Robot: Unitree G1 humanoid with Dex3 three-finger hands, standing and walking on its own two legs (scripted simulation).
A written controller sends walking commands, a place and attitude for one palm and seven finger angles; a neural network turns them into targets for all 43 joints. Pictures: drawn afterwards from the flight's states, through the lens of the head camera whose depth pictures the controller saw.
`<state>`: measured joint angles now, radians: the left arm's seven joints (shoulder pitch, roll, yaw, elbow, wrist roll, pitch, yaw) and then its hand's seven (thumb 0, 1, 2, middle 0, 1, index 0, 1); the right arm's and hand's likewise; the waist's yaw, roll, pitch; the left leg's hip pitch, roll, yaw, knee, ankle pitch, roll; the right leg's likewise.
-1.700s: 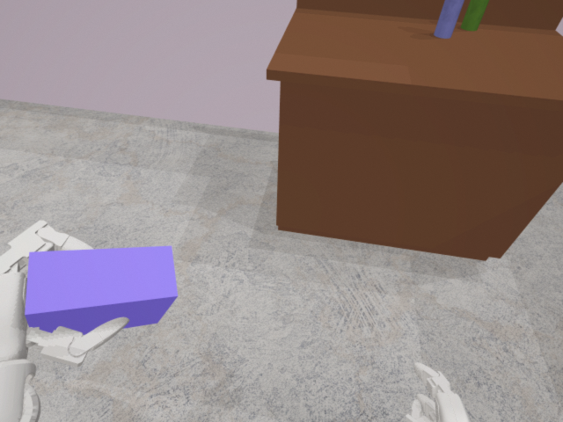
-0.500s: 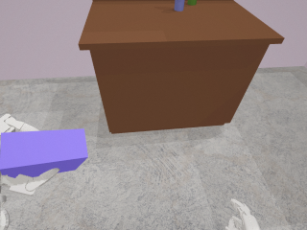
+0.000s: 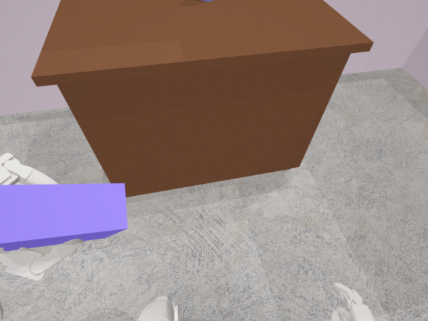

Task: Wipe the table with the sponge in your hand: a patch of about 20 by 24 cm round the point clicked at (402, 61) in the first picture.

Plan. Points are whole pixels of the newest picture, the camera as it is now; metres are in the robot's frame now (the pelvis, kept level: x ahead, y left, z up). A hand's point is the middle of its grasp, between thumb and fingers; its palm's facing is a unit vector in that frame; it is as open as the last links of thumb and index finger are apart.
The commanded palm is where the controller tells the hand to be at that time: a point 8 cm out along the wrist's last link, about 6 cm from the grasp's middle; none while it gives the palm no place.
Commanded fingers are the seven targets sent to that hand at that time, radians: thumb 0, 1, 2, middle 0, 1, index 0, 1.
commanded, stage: turn to face it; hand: left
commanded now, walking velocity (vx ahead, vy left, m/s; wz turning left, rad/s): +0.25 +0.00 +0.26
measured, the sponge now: (81, 215) +0.23 +0.19 +0.16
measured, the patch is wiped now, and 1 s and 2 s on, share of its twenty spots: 0.00 0.00 0.00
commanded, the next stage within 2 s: take the last steps up to it in 0.62 s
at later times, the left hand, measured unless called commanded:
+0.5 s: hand (104, 145) +0.34 +0.19 +0.17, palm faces +0.40 -0.80 -0.45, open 10.0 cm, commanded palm +0.29 +0.23 +0.18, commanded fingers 0.00 0.10 1.30 -1.20 -1.60 -1.20 -1.60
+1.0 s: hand (141, 136) +0.36 +0.14 +0.17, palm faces +0.28 -0.87 -0.42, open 10.0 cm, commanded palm +0.32 +0.19 +0.18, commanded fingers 0.00 0.10 1.30 -1.20 -1.60 -1.20 -1.60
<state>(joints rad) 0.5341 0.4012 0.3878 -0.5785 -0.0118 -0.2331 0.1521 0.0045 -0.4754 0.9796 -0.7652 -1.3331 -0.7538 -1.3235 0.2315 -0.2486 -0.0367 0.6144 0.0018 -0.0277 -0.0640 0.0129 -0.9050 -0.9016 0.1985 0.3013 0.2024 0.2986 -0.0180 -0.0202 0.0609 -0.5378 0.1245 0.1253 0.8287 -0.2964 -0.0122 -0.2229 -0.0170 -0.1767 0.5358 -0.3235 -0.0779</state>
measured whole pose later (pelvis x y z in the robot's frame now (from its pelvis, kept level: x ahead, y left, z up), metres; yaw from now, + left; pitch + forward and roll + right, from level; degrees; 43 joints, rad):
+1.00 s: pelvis +0.12 -0.06 -0.01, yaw -9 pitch -2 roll -1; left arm 0.47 0.36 0.33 -0.46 0.00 -0.19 0.16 0.00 -0.48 0.98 -0.77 -1.33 -0.75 -1.33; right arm 0.25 -0.18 0.02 0.59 0.01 -0.06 -0.06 0.01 -0.90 -0.90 0.20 0.30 0.20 0.30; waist -0.01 0.04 0.00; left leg -0.25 0.12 0.10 0.63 -0.34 -0.03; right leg -0.24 0.01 -0.13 0.54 -0.27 -0.02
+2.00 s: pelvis +0.27 -0.08 -0.01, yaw -10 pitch -2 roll +1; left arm 0.45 0.39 0.37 -0.53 -0.01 -0.26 0.17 0.01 -0.48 0.99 -0.77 -1.34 -0.75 -1.33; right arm 0.21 -0.22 -0.05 0.60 0.01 -0.08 -0.08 0.01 -0.90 -0.90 0.20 0.30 0.20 0.30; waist 0.00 -0.05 0.07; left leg -0.32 0.06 0.16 0.60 -0.22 0.02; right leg -0.27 -0.08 -0.08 0.84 -0.51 0.00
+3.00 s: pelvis +0.43 -0.12 +0.00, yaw -10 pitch -2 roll +0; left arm 0.47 0.36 0.35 -0.49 -0.02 -0.18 0.15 0.01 -0.48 0.99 -0.77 -1.34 -0.75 -1.33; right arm 0.20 -0.14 0.06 0.61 0.00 -0.09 -0.05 0.01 -0.90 -0.90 0.20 0.30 0.21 0.30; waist 0.01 0.04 0.06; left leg -0.27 0.10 0.13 0.60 -0.29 -0.02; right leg -0.27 0.00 -0.13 0.53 -0.22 -0.04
